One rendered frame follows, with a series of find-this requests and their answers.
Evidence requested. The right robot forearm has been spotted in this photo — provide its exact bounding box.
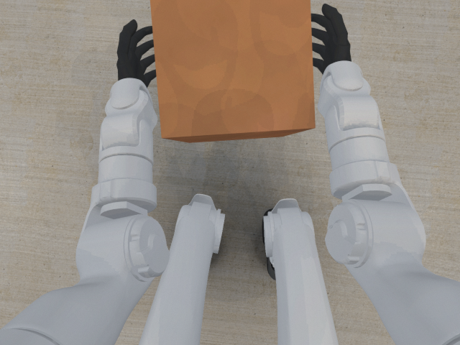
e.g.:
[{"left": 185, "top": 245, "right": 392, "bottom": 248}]
[{"left": 318, "top": 60, "right": 426, "bottom": 242}]

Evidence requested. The robot right foot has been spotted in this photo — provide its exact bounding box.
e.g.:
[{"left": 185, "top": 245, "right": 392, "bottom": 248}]
[{"left": 262, "top": 208, "right": 276, "bottom": 280}]

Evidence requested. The robot left hand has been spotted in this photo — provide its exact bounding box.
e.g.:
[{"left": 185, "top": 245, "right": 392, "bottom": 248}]
[{"left": 116, "top": 19, "right": 157, "bottom": 87}]

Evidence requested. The left robot upper arm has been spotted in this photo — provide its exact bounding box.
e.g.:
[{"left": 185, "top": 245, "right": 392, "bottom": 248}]
[{"left": 0, "top": 214, "right": 170, "bottom": 345}]

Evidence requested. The right robot upper arm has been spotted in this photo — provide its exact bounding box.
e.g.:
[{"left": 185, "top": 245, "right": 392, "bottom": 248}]
[{"left": 325, "top": 199, "right": 460, "bottom": 345}]

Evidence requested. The left robot forearm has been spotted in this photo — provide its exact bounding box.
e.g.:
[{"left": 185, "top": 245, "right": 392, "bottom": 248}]
[{"left": 75, "top": 78, "right": 157, "bottom": 269}]

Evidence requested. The robot right hand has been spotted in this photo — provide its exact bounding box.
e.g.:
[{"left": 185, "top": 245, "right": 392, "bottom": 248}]
[{"left": 311, "top": 4, "right": 351, "bottom": 74}]

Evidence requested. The carton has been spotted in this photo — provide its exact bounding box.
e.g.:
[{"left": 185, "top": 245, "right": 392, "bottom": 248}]
[{"left": 150, "top": 0, "right": 316, "bottom": 143}]

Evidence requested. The robot left shin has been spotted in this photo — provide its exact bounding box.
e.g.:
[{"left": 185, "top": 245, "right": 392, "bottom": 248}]
[{"left": 175, "top": 194, "right": 216, "bottom": 228}]

